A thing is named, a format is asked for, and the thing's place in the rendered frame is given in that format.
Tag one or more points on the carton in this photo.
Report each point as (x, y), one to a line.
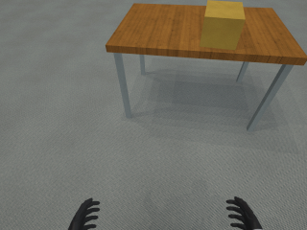
(222, 24)

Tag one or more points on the table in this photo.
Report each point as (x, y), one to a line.
(175, 31)

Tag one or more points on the robot right hand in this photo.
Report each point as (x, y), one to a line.
(248, 219)

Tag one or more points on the robot left hand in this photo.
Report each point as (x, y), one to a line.
(80, 218)

